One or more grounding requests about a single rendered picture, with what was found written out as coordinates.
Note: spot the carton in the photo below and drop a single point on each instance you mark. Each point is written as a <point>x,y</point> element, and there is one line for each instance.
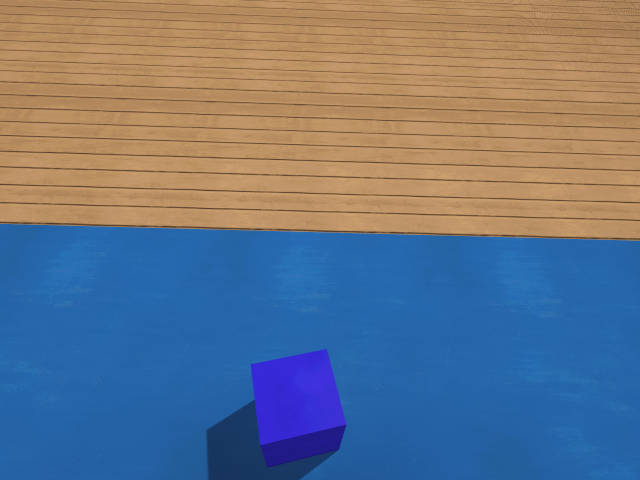
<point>299,412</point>

